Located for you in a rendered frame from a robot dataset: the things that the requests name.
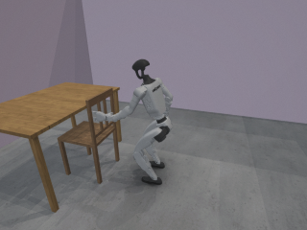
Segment humanoid robot head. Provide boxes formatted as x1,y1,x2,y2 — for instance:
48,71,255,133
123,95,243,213
131,59,156,86

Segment robot right upper arm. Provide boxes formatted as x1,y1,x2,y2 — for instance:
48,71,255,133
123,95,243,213
155,78,173,103

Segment robot left upper arm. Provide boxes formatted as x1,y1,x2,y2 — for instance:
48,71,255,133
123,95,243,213
125,86,148,115

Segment left robot forearm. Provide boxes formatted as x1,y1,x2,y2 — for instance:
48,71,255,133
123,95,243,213
105,107,130,123

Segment right robot forearm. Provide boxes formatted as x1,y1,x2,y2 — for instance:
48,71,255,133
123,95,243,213
163,99,173,116

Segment table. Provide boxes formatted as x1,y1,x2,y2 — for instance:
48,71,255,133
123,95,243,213
0,82,122,213

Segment chair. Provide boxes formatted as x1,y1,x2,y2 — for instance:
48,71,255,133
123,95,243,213
58,87,120,184

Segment robot left hand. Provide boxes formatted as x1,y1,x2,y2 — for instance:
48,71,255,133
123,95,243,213
92,111,113,122

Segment left robot thigh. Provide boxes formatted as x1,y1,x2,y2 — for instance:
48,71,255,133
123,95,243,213
133,127,168,156

